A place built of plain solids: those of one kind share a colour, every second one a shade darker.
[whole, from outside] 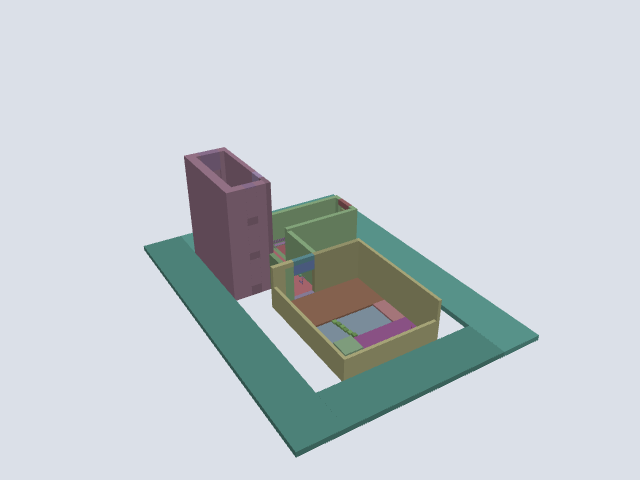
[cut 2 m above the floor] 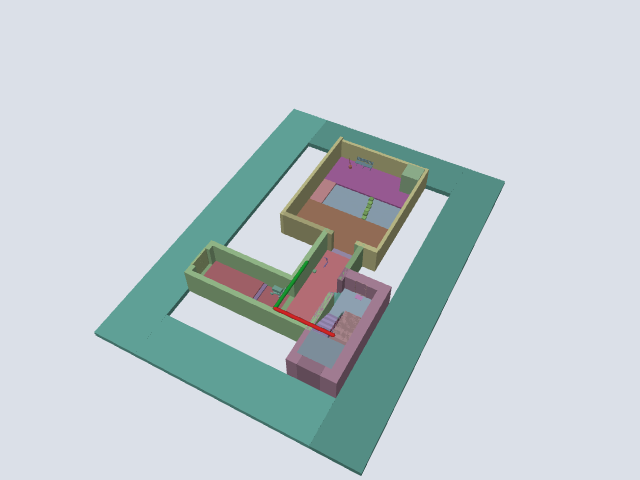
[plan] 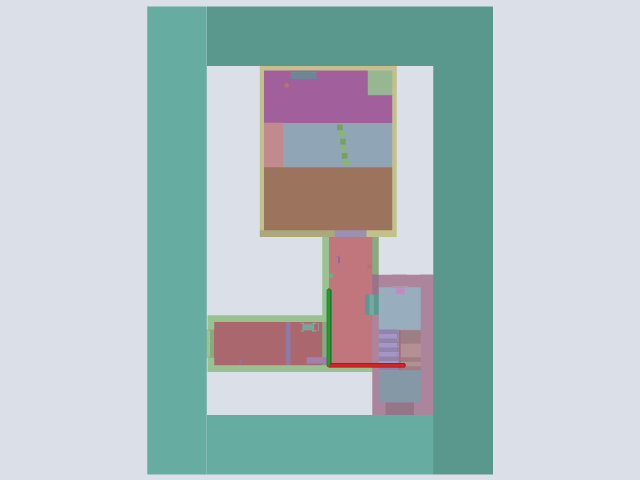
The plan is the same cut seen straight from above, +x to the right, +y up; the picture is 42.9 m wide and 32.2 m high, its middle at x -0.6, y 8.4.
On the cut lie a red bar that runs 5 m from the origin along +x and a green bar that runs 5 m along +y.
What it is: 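A city tenement of about 1900; a passage from the street turns a corner on its way to the yard, and a doorway opens on a stair hall with a dog-leg stair of two storeys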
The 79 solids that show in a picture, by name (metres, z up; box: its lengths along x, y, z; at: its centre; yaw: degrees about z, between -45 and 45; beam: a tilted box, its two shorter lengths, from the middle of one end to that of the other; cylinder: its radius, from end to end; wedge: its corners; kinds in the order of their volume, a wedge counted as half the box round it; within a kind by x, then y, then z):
{
 "wall_hall_1": {"box": [0.45, 6.73, 10.75], "at": [3.12, 0.02, 5.09]},
 "wall_hall_2": {"box": [0.45, 1.34, 10.75], "at": [3.12, 5.41, 5.09]},
 "wall_hall_3": {"box": [0.9, 0.85, 10.75], "at": [3.35, -2.92, 5.09]},
 "wall_hall_4": {"box": [1.35, 0.85, 10.75], "at": [3.58, 5.65, 5.09]},
 "wall_hall_5": {"box": [1.9, 0.85, 3.61], "at": [4.75, -2.92, 1.52]},
 "wall_hall_6": {"box": [1.0, 0.85, 0.98], "at": [4.75, 5.65, 0.2]},
 "wall_hall_7": {"box": [1.0, 0.85, 0.71], "at": [4.75, 5.65, 3.8]},
 "wall_hall_8": {"box": [1.0, 0.85, 0.71], "at": [4.75, 5.65, 7.26]},
 "wall_hall_9": {"box": [1.0, 0.81, 2.75], "at": [4.75, 5.68, 2.07]},
 "wall_hall_10": {"box": [1.0, 0.81, 2.75], "at": [4.75, 5.68, 5.53]},
 "wall_hall_11": {"box": [1.0, 0.81, 2.75], "at": [4.75, 5.68, 8.99]},
 "wall_hall_12": {"box": [1.75, 0.85, 10.75], "at": [6.12, 5.65, 5.09]},
 "wall_hall_13": {"box": [1.3, 0.85, 10.75], "at": [6.35, -2.92, 5.09]},
 "wall_hall_14": {"box": [0.85, 9.42, 10.75], "at": [6.58, 1.37, 5.09]},
 "ground_garden_1": {"box": [4.0, 31.41, 0.5], "at": [-10.19, 8.37, -0.27]},
 "ground_garden_2": {"box": [15.19, 4.0, 0.5], "at": [-0.59, -5.34, -0.27]},
 "ground_garden_3": {"box": [15.19, 4.0, 0.5], "at": [-0.59, 22.07, -0.27]},
 "ground_garden_4": {"box": [4.0, 31.41, 0.5], "at": [9.0, 8.37, -0.27]},
 "wall_arm_1": {"box": [0.12, 1.9, 2.9], "at": [-8.13, 1.45, 1.69]},
 "wall_arm_2": {"box": [0.45, 0.95, 4.04], "at": [-7.92, 0.03, 1.73]},
 "wall_arm_3": {"box": [0.45, 1.9, 0.53], "at": [-7.92, 1.45, -0.02]},
 "wall_arm_4": {"box": [0.45, 0.95, 4.04], "at": [-7.92, 2.88, 1.73]},
 "wall_arm_5": {"box": [8.15, 0.45, 4.04], "at": [-4.08, -0.23, 1.73]},
 "wall_arm_6": {"box": [8.15, 0.45, 4.04], "at": [-4.08, 3.12, 1.73]},
 "wall_arm_7": {"box": [0.45, 2.9, 0.29], "at": [-0.23, 1.45, -0.15]},
 "wall_arm_8": {"box": [0.45, 6.15, 3.8], "at": [-0.23, 5.97, 1.61]},
 "wall_arm_9": {"box": [3.8, 0.45, 3.8], "at": [1.45, -0.23, 1.61]},
 "wall_arm_10": {"box": [0.84, 0.45, 3.8], "at": [2.93, 8.82, 1.61]},
 "wall_arm_11": {"box": [0.45, 3.84, 3.8], "at": [3.12, 1.47, 1.61]},
 "wall_arm_12": {"box": [0.45, 4.32, 3.8], "at": [3.12, 6.89, 1.61]},
 "flightB_1": {"box": [1.35, 2.74, 3.29], "at": [5.49, 1.01, 0.95]},
 "flightB_2": {"box": [1.35, 2.44, 3.46], "at": [5.49, 1.16, 1.04]},
 "flightB_3": {"box": [1.35, 2.14, 3.64], "at": [5.49, 1.31, 1.13]},
 "flightB_4": {"box": [1.35, 1.84, 3.8], "at": [5.49, 1.46, 1.21]},
 "flightB_5": {"box": [1.35, 1.54, 3.98], "at": [5.49, 1.61, 1.3]},
 "flightB_6": {"box": [1.35, 1.24, 4.15], "at": [5.49, 1.76, 1.39]},
 "flightB_7": {"box": [1.35, 0.94, 4.33], "at": [5.49, 1.91, 1.47]},
 "wall_yard_1": {"box": [0.3, 11.47, 4.27], "at": [-4.5, 14.34, 1.84]},
 "wall_yard_2": {"box": [5.04, 0.45, 4.27], "at": [-2.13, 8.82, 1.84]},
 "wall_yard_3": {"box": [9.2, 0.3, 2.27], "at": [-0.05, 19.92, 0.84]},
 "wall_yard_4": {"box": [2.04, 0.45, 4.27], "at": [3.53, 8.82, 1.84]},
 "wall_yard_5": {"box": [0.3, 11.47, 2.3], "at": [4.4, 14.34, 0.86]},
 "flightA_1": {"box": [1.35, 0.34, 2.94], "at": [4.01, -0.18, 0.78]},
 "flightA_2": {"box": [1.35, 0.64, 2.77], "at": [4.01, -0.03, 0.69]},
 "flightA_3": {"box": [1.35, 0.94, 2.59], "at": [4.01, 0.12, 0.6]},
 "flightA_4": {"box": [1.35, 1.24, 2.42], "at": [4.01, 0.27, 0.52]},
 "flightA_5": {"box": [1.35, 1.54, 2.24], "at": [4.01, 0.42, 0.43]},
 "flightA_6": {"box": [1.35, 1.84, 2.07], "at": [4.01, 0.57, 0.34]},
 "flightA_7": {"box": [1.35, 2.14, 1.9], "at": [4.01, 0.72, 0.26]},
 "flightA_8": {"box": [1.35, 2.44, 1.73], "at": [4.01, 0.87, 0.18]},
 "flightA_9": {"box": [1.35, 2.74, 1.55], "at": [4.01, 1.02, 0.08]},
 "floor_arm_1": {"box": [4.82, 2.92, 0.93], "at": [-5.3, 1.45, -0.22]},
 "floor_arm_2": {"box": [2.6, 2.92, 0.69], "at": [-1.29, 1.45, -0.35]},
 "floor_arm_3": {"box": [2.92, 8.62, 0.69], "at": [1.45, 4.3, -0.35]},
 "floor_1": {"box": [2.82, 2.17, 3.11], "at": [4.75, -1.42, 0.87]},
 "floor_2": {"box": [2.82, 2.88, 1.38], "at": [4.75, 3.8, 0.0]},
 "floor_yardN_1": {"box": [8.62, 4.24, 0.67], "at": [-0.05, 11.16, -0.36]},
 "floor_yardS_1": {"box": [8.62, 3.54, 0.67], "at": [-0.05, 18.01, -0.36]},
 "floor_bed_1": {"box": [7.36, 3.0, 0.5], "at": [0.58, 14.76, -0.44]},
 "wall_privy_1": {"box": [1.64, 1.66, 2.42], "at": [3.43, 18.94, 0.92]},
 "wall_over_hall_1": {"box": [0.45, 1.35, 7.27], "at": [3.12, 4.06, 6.83]},
 "wall_head_hall_1": {"box": [1.9, 0.85, 1.78], "at": [4.75, -2.92, 9.57]},
 "wall_head_hall_2": {"box": [1.0, 0.85, 0.1], "at": [4.75, 5.65, 10.41]},
 "flightN_1": {"box": [0.94, 1.37, 0.87], "at": [2.89, 4.06, -0.26]},
 "flightN_2": {"box": [0.64, 1.37, 1.03], "at": [3.04, 4.06, -0.17]},
 "flightN_3": {"box": [0.34, 1.37, 1.21], "at": [3.19, 4.06, -0.09]},
 "floor_yardE_1": {"box": [1.28, 3.0, 0.67], "at": [-3.72, 14.76, -0.36]},
 "wall_over_yard_1": {"box": [2.12, 0.45, 1.48], "at": [1.45, 8.82, 3.24]},
 "wall_over_arm_1": {"box": [2.12, 0.45, 0.91], "at": [1.45, 8.82, 3.05]},
 "floor_cross_1": {"box": [0.34, 2.92, 0.81], "at": [-2.74, 1.45, -0.28]},
 "floor_sill_arm_1": {"box": [2.14, 0.47, 0.69], "at": [1.45, 8.82, -0.35]},
 "floor_well_1": {"box": [0.16, 2.73, 1.38], "at": [4.75, 1.01, 0.0]},
 "wall_head_arm_1": {"box": [0.45, 1.9, 0.61], "at": [-7.92, 1.45, 3.45]},
 "street_door_1": {"box": [0.07, 0.87, 2.46], "at": [-8.04, 1.02, 1.47]},
 "street_door_2": {"box": [0.07, 0.87, 2.46], "at": [-8.04, 1.88, 1.47]},
 "pram_1": {"box": [0.78, 0.39, 0.31], "at": [-1.38, 2.55, 0.65]},
 "bench_yard_1": {"box": [1.75, 0.4, 0.031], "at": [-1.71, 19.4, 0.41]},
 "bench_1": {"box": [1.37, 0.4, 0.031], "at": [-0.82, 0.34, 0.43]},
 "mat_1": {"box": [0.6, 0.4, 0.06], "at": [4.78, 4.96, 0.67], "yaw": -2.8}
}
